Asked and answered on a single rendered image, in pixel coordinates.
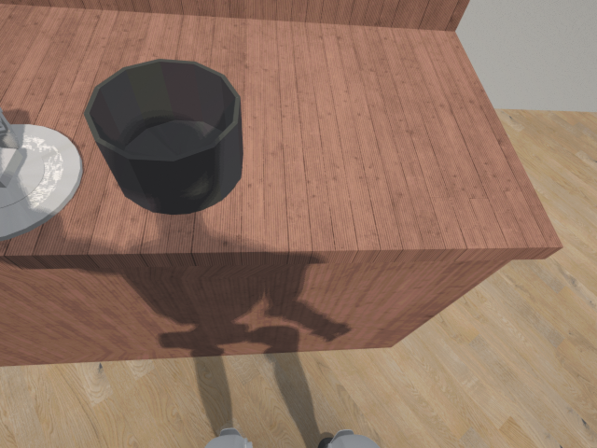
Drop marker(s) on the pot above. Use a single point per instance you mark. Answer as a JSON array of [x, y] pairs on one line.
[[171, 134]]

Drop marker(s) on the table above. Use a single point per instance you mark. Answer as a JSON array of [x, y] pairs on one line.
[[378, 184]]

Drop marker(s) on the robot shin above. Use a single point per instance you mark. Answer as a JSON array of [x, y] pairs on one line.
[[229, 431], [342, 433]]

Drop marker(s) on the knob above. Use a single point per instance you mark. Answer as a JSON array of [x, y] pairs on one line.
[[10, 159]]

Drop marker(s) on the robot left shin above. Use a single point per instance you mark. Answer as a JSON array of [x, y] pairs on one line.
[[229, 431]]

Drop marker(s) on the robot right shin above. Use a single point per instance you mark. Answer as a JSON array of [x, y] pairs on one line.
[[342, 433]]

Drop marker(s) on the left robot hand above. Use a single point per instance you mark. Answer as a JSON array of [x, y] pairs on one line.
[[8, 138]]

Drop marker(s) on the lid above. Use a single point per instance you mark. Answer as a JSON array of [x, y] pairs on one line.
[[44, 182]]

